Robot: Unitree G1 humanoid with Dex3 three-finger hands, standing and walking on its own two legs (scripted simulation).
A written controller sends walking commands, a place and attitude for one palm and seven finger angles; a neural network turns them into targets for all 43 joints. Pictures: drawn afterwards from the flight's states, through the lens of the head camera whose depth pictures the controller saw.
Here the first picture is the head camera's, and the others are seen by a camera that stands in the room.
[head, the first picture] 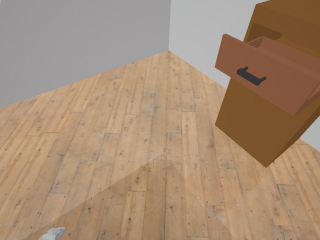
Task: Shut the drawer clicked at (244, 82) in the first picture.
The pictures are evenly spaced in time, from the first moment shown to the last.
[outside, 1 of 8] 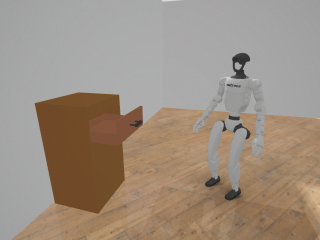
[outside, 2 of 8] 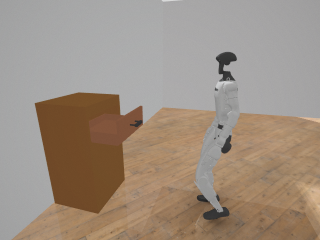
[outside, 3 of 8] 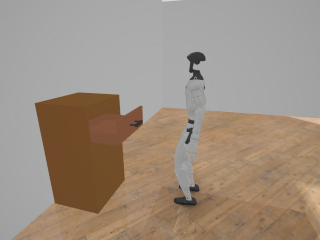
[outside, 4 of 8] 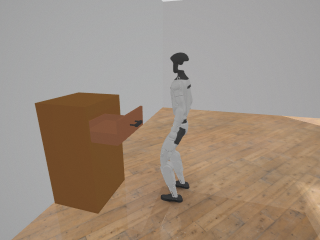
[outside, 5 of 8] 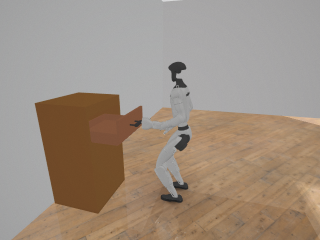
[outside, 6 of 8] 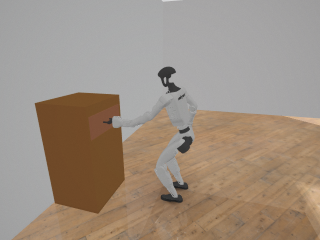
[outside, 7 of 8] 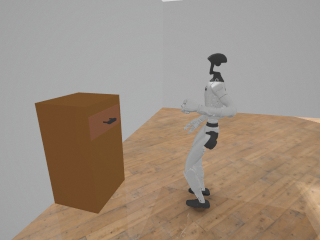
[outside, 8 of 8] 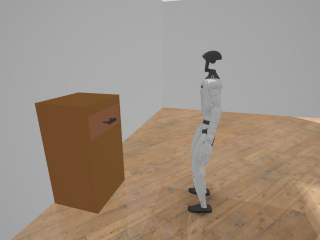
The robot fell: no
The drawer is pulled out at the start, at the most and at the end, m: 0.24 0.24 0.00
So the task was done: yes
